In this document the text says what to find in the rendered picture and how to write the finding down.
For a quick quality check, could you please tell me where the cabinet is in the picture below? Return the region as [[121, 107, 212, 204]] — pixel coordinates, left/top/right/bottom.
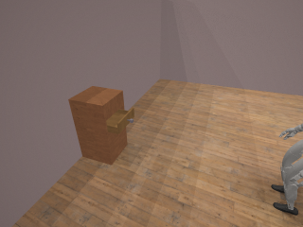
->
[[68, 86, 128, 165]]

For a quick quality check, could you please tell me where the left robot hand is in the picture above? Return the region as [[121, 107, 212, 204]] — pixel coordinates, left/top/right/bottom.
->
[[290, 170, 303, 187]]

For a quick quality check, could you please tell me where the right robot thigh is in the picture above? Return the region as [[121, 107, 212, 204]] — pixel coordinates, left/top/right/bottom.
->
[[282, 139, 303, 173]]

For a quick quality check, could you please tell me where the robot thigh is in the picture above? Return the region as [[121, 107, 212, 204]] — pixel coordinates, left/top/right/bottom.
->
[[282, 139, 303, 173], [285, 158, 303, 186]]

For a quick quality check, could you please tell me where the drawer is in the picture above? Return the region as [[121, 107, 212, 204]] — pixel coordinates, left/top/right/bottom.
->
[[106, 108, 134, 134]]

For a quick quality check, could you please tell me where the right robot hand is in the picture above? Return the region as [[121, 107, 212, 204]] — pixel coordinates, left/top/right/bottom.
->
[[279, 128, 298, 140]]

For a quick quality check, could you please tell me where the left robot thigh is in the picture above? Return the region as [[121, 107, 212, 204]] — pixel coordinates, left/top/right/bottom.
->
[[285, 158, 303, 186]]

